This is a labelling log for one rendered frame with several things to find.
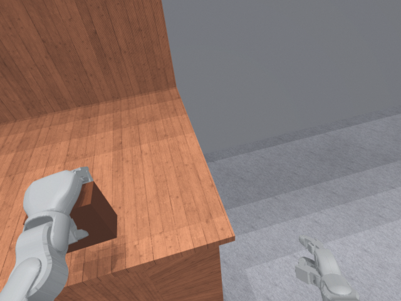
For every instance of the left robot hand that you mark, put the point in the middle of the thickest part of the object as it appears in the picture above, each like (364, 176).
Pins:
(58, 192)

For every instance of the right robot hand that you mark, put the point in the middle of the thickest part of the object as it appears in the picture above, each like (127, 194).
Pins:
(310, 271)

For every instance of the table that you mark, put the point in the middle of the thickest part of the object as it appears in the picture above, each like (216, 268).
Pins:
(91, 83)

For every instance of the robot right forearm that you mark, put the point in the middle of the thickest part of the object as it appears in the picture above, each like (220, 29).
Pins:
(335, 287)

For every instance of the robot left forearm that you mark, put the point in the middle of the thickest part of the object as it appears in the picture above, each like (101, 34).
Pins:
(40, 272)

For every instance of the sponge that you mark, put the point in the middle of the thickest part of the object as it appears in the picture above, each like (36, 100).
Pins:
(92, 213)

